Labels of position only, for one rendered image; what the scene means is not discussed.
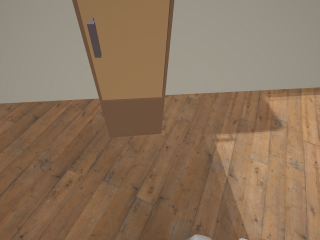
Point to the handle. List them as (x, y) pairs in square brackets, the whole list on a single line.
[(94, 38)]

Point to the cupboard door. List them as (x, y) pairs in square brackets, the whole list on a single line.
[(132, 36)]

